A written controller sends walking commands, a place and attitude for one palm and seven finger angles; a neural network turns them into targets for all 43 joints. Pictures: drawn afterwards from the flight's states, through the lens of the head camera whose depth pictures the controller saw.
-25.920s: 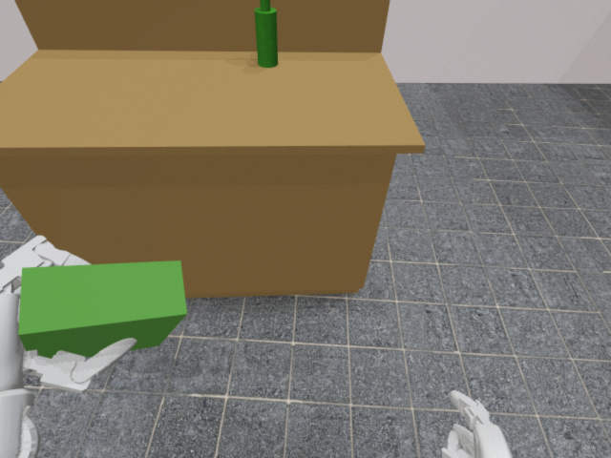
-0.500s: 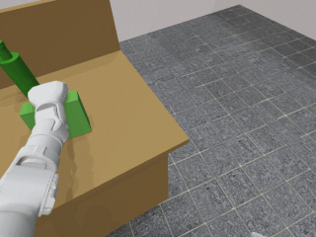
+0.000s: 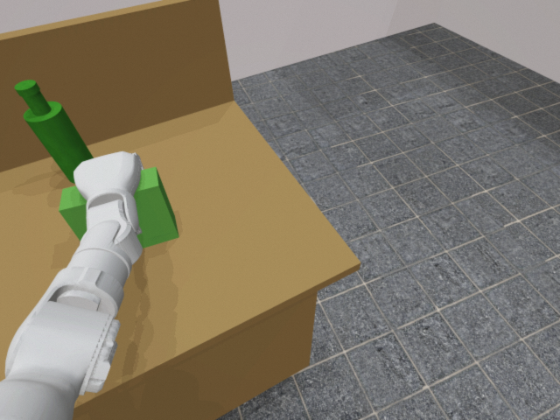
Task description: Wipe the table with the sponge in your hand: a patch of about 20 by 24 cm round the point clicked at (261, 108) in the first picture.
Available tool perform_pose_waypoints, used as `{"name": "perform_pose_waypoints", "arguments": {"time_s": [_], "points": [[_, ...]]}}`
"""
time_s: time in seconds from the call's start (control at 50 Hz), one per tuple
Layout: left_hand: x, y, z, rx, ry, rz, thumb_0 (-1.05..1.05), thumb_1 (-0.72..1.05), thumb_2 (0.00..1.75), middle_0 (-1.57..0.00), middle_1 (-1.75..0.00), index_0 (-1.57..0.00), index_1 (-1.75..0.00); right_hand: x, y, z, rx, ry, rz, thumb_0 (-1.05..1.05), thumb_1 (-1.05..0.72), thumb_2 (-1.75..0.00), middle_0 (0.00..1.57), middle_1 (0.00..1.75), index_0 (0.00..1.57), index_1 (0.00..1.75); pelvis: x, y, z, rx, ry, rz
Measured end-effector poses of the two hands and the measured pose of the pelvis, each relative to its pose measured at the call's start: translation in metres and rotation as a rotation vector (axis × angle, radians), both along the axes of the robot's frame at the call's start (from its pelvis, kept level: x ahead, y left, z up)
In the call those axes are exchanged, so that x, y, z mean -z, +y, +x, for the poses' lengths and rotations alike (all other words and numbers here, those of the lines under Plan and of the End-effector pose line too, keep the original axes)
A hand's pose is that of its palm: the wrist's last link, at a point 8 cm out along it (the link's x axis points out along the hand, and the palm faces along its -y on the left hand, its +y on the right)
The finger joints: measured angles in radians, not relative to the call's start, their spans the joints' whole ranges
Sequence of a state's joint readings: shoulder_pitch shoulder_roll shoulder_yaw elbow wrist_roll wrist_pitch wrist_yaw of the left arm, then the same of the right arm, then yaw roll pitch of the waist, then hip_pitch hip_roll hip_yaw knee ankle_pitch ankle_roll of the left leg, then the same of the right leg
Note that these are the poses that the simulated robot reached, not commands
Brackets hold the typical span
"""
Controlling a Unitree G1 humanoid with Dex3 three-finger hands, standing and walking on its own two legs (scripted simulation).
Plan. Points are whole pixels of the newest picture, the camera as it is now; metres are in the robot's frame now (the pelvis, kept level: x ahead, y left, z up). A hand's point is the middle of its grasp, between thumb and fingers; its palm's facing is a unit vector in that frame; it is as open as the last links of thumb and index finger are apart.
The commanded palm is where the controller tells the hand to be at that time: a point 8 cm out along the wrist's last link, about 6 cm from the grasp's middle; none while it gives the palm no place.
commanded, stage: wipe back along the third lane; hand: left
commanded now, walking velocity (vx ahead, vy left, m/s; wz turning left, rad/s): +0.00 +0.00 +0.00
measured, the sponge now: (129, 223) +0.42 +0.27 +0.03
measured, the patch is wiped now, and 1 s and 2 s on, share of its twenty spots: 0.90 0.90 0.90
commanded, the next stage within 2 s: none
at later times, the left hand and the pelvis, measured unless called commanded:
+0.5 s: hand (126, 215) +0.39 +0.25 +0.08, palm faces +0.06 -0.02 -1.00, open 9.7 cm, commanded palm +0.34 +0.22 +0.10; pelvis +0.04 +0.02 +0.00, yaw +2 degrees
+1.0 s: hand (138, 243) +0.34 +0.22 +0.08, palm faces +0.09 -0.06 -0.99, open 9.6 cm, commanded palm +0.29 +0.19 +0.10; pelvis +0.03 +0.01 +0.00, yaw +1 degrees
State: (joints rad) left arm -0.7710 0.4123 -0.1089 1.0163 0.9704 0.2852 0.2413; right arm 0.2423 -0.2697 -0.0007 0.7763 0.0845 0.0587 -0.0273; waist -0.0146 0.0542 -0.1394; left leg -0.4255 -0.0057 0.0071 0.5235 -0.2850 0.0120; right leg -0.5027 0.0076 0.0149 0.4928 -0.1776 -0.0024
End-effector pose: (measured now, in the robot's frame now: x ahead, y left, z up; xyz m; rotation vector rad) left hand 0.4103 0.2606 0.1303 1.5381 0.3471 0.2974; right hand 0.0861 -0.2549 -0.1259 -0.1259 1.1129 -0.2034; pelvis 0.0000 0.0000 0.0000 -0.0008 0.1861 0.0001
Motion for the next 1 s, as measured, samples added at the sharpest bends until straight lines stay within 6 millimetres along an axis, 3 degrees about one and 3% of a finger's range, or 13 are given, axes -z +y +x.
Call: {"name": "perform_pose_waypoints", "arguments": {"time_s": [0.14, 0.32, 0.5, 0.62, 0.78, 1.0], "points": [[0.000, -0.001, -0.006, -0.002, -0.030, 0.004, 0.01, -0.55, 1.14, -0.76, -1.40, -0.80, -1.39, -0.006, 0.016, 0.035, -0.036, -0.056, 0.022, 0.01, -0.90, -0.90, 0.20, 0.30, 0.20, 0.30, -0.002, 0.006, 0.009, -0.003, -0.023, -0.003], [-0.001, -0.006, -0.016, -0.026, -0.061, 0.011, 0.01, -0.49, 1.10, -0.73, -1.41, -0.77, -1.40, -0.020, 0.034, 0.101, -0.103, -0.154, 0.047, 0.01, -0.91, -0.90, 0.20, 0.30, 0.20, 0.30, -0.003, 0.013, 0.026, -0.012, -0.049, -0.008], [-0.003, -0.018, -0.039, -0.028, -0.091, -0.004, 0.01, -0.46, 1.06, -0.70, -1.41, -0.75, -1.41, -0.041, 0.057, 0.170, -0.195, -0.260, 0.094, 0.01, -0.91, -0.90, 0.20, 0.30, 0.20, 0.30, -0.004, 0.017, 0.044, -0.032, -0.080, -0.014], [-0.003, -0.026, -0.055, -0.008, -0.100, -0.015, 0.03, -0.45, 1.06, -0.69, -1.42, -0.74, -1.41, -0.057, 0.072, 0.203, -0.251, -0.338, 0.117, 0.01, -0.91, -0.90, 0.20, 0.30, 0.20, 0.30, -0.003, 0.017, 0.048, -0.038, -0.104, -0.014], [-0.004, -0.035, -0.071, 0.002, -0.114, -0.033, 0.04, -0.44, 1.05, -0.69, -1.42, -0.74, -1.41, -0.065, 0.084, 0.211, -0.290, -0.374, 0.149, 0.01, -0.91, -0.90, 0.20, 0.30, 0.20, 0.30, -0.002, 0.016, 0.045, -0.039, -0.124, -0.013], [-0.004, -0.050, -0.094, 0.016, -0.125, -0.040, 0.04, -0.44, 1.05, -0.68, -1.43, -0.75, -1.41, -0.053, 0.077, 0.178, -0.270, -0.328, 0.174, 0.01, -0.91, -0.90, 0.20, 0.30, 0.20, 0.30, -0.001, 0.012, 0.032, -0.024, -0.155, -0.006]]}}
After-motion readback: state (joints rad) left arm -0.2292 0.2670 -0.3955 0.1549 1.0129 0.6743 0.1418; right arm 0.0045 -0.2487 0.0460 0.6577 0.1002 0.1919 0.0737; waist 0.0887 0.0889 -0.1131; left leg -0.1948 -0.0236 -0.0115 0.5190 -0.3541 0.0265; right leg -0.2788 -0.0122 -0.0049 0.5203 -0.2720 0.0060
